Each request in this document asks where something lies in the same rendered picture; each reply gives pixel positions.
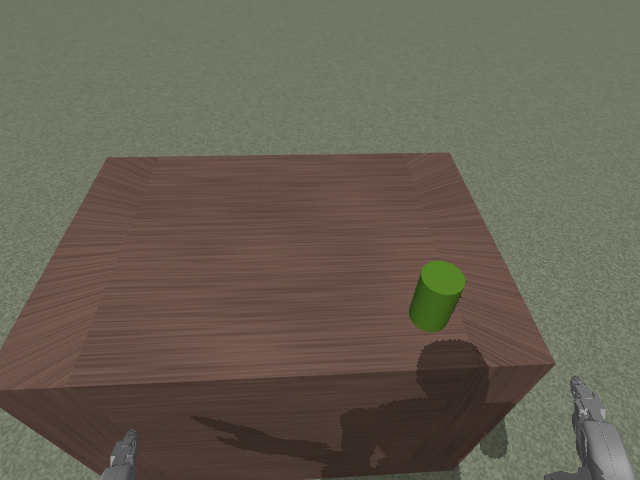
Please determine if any left robot hand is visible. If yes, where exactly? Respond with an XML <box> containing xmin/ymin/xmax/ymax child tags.
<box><xmin>99</xmin><ymin>429</ymin><xmax>138</xmax><ymax>480</ymax></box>

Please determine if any can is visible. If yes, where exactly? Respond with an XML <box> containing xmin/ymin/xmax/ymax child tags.
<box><xmin>409</xmin><ymin>261</ymin><xmax>465</xmax><ymax>332</ymax></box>

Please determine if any right robot hand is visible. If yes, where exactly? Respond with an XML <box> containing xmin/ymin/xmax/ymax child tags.
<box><xmin>544</xmin><ymin>376</ymin><xmax>636</xmax><ymax>480</ymax></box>

